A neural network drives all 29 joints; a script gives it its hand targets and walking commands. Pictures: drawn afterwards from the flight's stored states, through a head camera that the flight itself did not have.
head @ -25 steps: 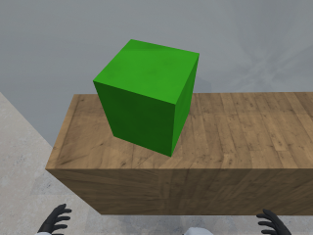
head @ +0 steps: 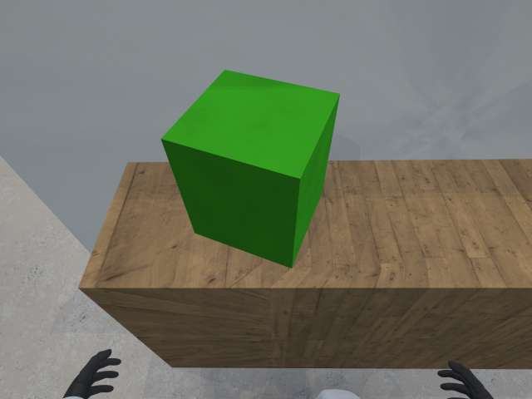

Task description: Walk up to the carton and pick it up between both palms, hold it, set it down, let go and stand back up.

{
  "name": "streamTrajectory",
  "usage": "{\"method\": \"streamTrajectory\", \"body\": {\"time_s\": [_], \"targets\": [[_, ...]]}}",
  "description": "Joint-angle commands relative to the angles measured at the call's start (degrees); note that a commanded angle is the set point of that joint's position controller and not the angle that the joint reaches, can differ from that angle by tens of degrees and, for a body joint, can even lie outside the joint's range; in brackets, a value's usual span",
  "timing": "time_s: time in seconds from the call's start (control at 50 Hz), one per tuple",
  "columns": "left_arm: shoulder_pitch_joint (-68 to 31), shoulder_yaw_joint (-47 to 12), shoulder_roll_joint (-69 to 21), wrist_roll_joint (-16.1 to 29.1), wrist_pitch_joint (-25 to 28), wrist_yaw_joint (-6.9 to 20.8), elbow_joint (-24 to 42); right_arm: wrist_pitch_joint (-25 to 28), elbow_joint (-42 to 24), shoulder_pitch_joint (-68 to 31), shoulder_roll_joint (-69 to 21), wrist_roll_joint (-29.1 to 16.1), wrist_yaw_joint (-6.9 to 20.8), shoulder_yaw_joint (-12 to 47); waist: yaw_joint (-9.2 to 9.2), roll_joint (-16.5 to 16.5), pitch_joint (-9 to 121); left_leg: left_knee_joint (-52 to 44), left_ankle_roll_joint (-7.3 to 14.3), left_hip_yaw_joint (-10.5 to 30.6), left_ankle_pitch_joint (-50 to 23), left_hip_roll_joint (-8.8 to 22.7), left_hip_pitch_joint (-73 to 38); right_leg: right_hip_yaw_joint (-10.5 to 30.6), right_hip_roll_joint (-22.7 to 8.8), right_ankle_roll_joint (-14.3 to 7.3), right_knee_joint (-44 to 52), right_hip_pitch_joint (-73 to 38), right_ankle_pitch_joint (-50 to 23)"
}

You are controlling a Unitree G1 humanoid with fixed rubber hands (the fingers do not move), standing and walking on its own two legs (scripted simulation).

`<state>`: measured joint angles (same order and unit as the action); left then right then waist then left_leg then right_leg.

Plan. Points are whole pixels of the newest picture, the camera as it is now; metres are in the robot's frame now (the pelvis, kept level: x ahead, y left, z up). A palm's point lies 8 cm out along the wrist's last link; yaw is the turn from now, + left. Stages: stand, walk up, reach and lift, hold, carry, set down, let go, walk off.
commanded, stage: stand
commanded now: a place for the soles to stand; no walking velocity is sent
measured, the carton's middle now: (259, 171) +0.47 +0.03 +0.05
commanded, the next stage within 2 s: reach and lift in 0.08 s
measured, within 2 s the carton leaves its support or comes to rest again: neither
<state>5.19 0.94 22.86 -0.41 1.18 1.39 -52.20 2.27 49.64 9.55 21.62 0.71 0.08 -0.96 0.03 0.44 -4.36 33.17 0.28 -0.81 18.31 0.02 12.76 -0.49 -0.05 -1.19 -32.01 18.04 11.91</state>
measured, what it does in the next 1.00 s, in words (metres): stands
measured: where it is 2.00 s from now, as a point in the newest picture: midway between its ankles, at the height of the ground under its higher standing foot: outside the picture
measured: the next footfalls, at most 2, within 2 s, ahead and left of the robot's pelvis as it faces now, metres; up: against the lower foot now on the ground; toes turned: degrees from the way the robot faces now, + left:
none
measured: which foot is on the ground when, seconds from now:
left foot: down 0.00-1.00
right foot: down 0.00-1.00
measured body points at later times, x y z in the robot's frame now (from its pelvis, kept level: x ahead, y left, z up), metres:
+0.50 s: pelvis +0.01 +0.00 +0.00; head +0.02 +0.00 +0.45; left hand +0.19 +0.31 -0.06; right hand +0.15 -0.29 -0.07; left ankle +0.00 +0.12 -0.73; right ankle +0.06 -0.12 -0.73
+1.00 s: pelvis +0.03 +0.01 +0.01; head +0.01 +0.03 +0.46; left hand +0.19 +0.30 -0.03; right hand +0.15 -0.24 -0.02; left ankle +0.00 +0.12 -0.73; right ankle +0.06 -0.11 -0.73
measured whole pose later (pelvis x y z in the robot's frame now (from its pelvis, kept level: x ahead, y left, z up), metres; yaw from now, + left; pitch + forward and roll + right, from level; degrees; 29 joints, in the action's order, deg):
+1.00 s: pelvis +0.03 +0.01 +0.01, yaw +0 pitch -9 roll -2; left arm 17.5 6.3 22.8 0.7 -13.1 9.8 -14.3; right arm 2.6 10.9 28.1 10.9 -3.6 -9.2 -1.7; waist 0.0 -0.4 -6.9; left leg 28.4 1.4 -0.8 19.4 1.0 -0.1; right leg -0.6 1.0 -0.4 -24.3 3.8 11.3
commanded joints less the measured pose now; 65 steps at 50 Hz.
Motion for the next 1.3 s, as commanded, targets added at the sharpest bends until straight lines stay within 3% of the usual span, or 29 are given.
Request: {"method": "streamTrajectory", "body": {"time_s": [0.0,0.06,0.08,0.1,0.14,0.18,0.22,0.32,0.36,0.4,0.44,0.46,0.48,0.5,0.54,0.58,0.66,0.7,0.8,0.88,0.94,0.98,1.02,1.04,1.08,1.1,1.14,1.18,1.28], "targets": [[-2.74,2.15,9.80,-0.41,1.34,-0.27,2.44,0.64,-0.27,-1.28,11.30,0.93,0.02,-2.73,-0.14,-0.28,9.72,-12.82,2.15,6.61,-2.40,6.53,0.43,6.87,-6.31,-1.11,7.92,-9.48,-2.85],[-2.58,2.11,9.75,-0.20,1.32,-0.49,1.81,0.79,-0.60,-1.40,10.73,0.26,0.10,-2.72,-0.12,-0.69,9.51,-12.45,1.84,6.43,-6.59,7.10,-0.63,6.06,-6.12,-0.99,6.62,-10.08,-7.66],[-12.52,3.61,7.41,-0.54,-10.18,-1.97,17.81,10.99,2.08,-11.86,1.87,4.14,1.72,-8.13,-1.61,0.08,0.77,-6.66,-2.13,-3.20,3.93,3.24,13.29,-3.19,0.64,-2.19,0.44,-12.05,4.04],[-8.36,4.28,5.42,-0.46,-13.93,-2.28,19.92,11.51,2.52,-8.70,4.71,4.47,2.41,-9.30,-2.62,2.36,-0.17,-8.09,0.17,-1.23,7.86,5.48,17.76,-4.17,1.67,-2.10,-2.62,-15.69,3.07],[-6.56,5.37,3.57,-1.58,-17.48,-1.72,24.31,12.07,0.89,-7.19,7.16,3.99,2.69,-9.90,-2.99,2.15,0.72,-8.85,1.92,-1.98,6.92,5.99,20.75,-4.84,1.96,-1.24,-3.41,-21.96,-0.99],[-4.99,6.94,3.83,-1.95,-20.04,-0.75,26.36,12.04,-0.42,-4.66,5.59,3.12,1.78,-9.42,-1.95,-2.78,3.69,-6.60,1.43,-3.90,2.53,3.66,15.58,-3.90,0.94,-0.94,-0.63,-21.64,-4.05],[-3.46,7.40,4.31,-2.21,-21.53,0.14,27.29,11.85,-2.68,-2.07,3.93,1.24,1.11,-8.39,-1.81,-4.59,2.73,-6.20,0.76,-4.10,-1.63,1.68,9.52,-3.14,-0.09,-0.32,2.44,-19.04,-6.47],[1.89,10.23,7.10,-2.29,-20.27,2.88,28.59,12.14,-12.81,3.85,-1.20,-1.63,-2.29,-5.83,0.70,-10.22,6.68,-8.05,0.97,-5.08,-6.31,-0.49,6.81,0.10,-1.18,2.43,5.18,-28.08,-19.76],[3.13,11.56,9.20,-3.21,-19.51,3.32,27.94,11.54,-14.90,5.70,-2.18,-2.49,-3.27,-4.24,1.96,-9.13,5.32,-9.28,1.11,-5.44,-6.86,-0.98,6.24,0.79,-1.35,3.17,6.16,-29.25,-20.04],[2.63,11.18,9.99,-2.69,-19.12,4.10,29.65,10.32,-17.68,7.31,-3.92,-2.43,-4.23,-3.81,1.99,-9.14,2.41,-10.38,0.98,-5.83,-5.68,-1.35,5.15,2.28,-1.77,3.39,8.14,-27.61,-16.43],[2.36,10.56,9.73,-1.38,-18.39,4.30,33.08,10.06,-21.47,7.69,-4.89,-2.38,-5.10,-3.93,0.84,-8.34,2.05,-11.61,0.78,-6.10,-6.62,-1.36,3.25,2.23,-1.17,3.07,9.93,-26.31,-14.25],[2.65,10.87,10.07,-1.34,-18.11,4.25,32.62,9.63,-22.18,8.17,-5.78,-2.62,-5.11,-2.77,1.88,-5.96,1.07,-12.65,0.88,-6.36,-6.84,-1.00,2.55,1.50,-0.86,2.60,10.46,-26.37,-12.90],[1.73,10.80,10.49,-1.15,-17.68,4.37,34.43,9.19,-24.53,8.99,-6.27,-2.32,-5.43,-2.93,1.47,-5.63,-1.08,-13.34,1.11,-6.98,-4.37,-1.48,3.17,2.81,-1.23,2.42,11.96,-25.14,-7.91],[1.44,10.37,10.53,-0.68,-17.67,4.23,35.68,8.60,-25.16,8.90,-6.01,-2.10,-5.42,-3.10,1.51,-3.11,-2.88,-14.58,1.15,-6.60,-4.30,-0.44,3.57,1.93,-0.72,1.71,12.13,-25.36,-5.33],[2.20,9.09,9.47,0.87,-17.35,4.12,38.18,7.70,-28.30,9.64,-6.26,-1.89,-5.73,-4.00,0.22,-2.18,-4.69,-16.58,0.94,-6.55,-3.83,0.50,3.80,0.95,0.06,0.45,12.95,-25.84,-4.01],[2.82,7.93,8.62,1.17,-17.14,3.98,39.12,6.76,-30.40,10.72,-5.35,-2.71,-5.83,-4.42,-0.53,1.40,-6.70,-19.13,1.45,-6.16,1.19,2.03,7.36,0.00,1.41,0.11,11.70,-28.82,-1.71],[4.93,7.56,8.00,0.66,-15.18,4.82,40.71,4.92,-33.54,13.14,-5.23,-3.39,-6.66,-3.89,-1.16,8.08,-7.14,-25.27,3.31,-4.91,7.23,6.26,20.23,-1.60,4.23,0.75,6.25,-43.60,-6.98],[5.63,6.97,7.07,0.78,-14.76,5.24,41.07,4.41,-34.61,13.29,-5.13,-4.11,-6.89,-3.41,-1.60,10.17,-7.77,-27.69,4.14,-4.23,6.63,8.16,25.17,-2.10,5.22,0.95,4.22,-48.18,-9.89],[6.14,7.46,8.36,1.52,-12.67,6.26,43.78,2.87,-42.49,14.72,-7.90,-4.67,-7.81,-2.03,-0.42,9.36,-7.18,-26.91,4.61,-4.69,8.62,7.28,26.29,-0.79,4.20,0.92,4.28,-47.48,-7.50],[8.58,8.52,9.28,3.31,-12.08,8.15,45.03,0.61,-45.31,19.48,-11.74,-5.50,-9.64,0.09,-0.10,5.95,-8.88,-24.62,3.41,-5.39,5.57,5.94,19.79,0.90,1.87,0.32,8.41,-41.20,-5.35],[9.30,10.07,11.56,4.38,-11.50,8.96,47.69,0.07,-49.82,21.93,-13.62,-6.59,-11.19,2.31,1.86,3.90,-7.26,-22.15,2.71,-6.20,1.80,4.56,14.19,2.31,0.16,0.15,11.01,-37.03,-5.76],[9.75,10.38,12.70,6.31,-11.05,9.91,48.43,-0.37,-53.37,23.83,-15.99,-6.79,-12.59,4.02,2.63,0.09,-7.46,-18.19,1.55,-6.68,-3.19,2.55,6.54,3.93,-2.23,-0.16,14.18,-29.05,-5.79],[9.72,10.65,14.39,7.93,-10.41,10.26,50.86,-0.29,-57.13,25.33,-16.56,-6.69,-13.73,4.80,2.45,-0.81,-6.01,-16.27,1.05,-6.24,-6.29,2.41,2.35,3.99,-2.90,0.33,14.75,-25.28,-8.39],[9.27,11.45,14.76,7.45,-9.99,10.34,51.12,-0.53,-57.22,25.93,-17.58,-6.65,-13.82,5.05,3.15,1.05,-5.51,-15.85,1.19,-5.91,-5.53,2.58,2.28,4.43,-3.34,0.26,14.71,-24.68,-7.27],[10.71,11.90,14.78,8.24,-9.68,10.88,49.67,-0.52,-59.82,26.85,-18.27,-6.70,-14.70,6.02,3.34,-0.27,-5.58,-15.42,0.97,-5.14,-5.18,2.97,1.19,4.31,-3.36,0.28,15.14,-22.78,-7.52],[11.31,11.85,14.95,7.98,-9.28,11.29,50.87,-0.34,-60.90,28.81,-17.70,-6.48,-15.09,6.76,2.77,-0.08,-6.29,-15.42,0.91,-4.79,-6.09,3.00,-0.26,4.06,-3.39,0.71,14.94,-22.40,-10.30],[12.49,12.54,15.32,7.86,-8.90,11.93,50.71,-0.16,-61.05,30.56,-19.08,-7.63,-15.86,8.43,4.00,1.63,-5.72,-14.82,0.70,-4.22,-6.37,2.95,-1.33,4.20,-3.55,0.79,14.92,-22.05,-11.53],[13.06,12.38,15.73,8.07,-8.60,12.31,51.78,0.52,-62.52,31.32,-18.84,-7.68,-16.57,8.19,3.38,1.28,-5.08,-14.25,0.07,-3.60,-6.25,3.11,-2.56,3.64,-3.12,0.74,14.76,-20.82,-12.05],[13.94,11.95,15.88,8.44,-6.54,13.12,54.06,2.99,-65.16,32.87,-20.46,-8.57,-17.65,9.65,4.51,1.73,-3.84,-12.58,-0.89,-2.31,-8.89,3.33,-5.55,3.00,-2.84,0.18,14.45,-18.74,-14.23]]}}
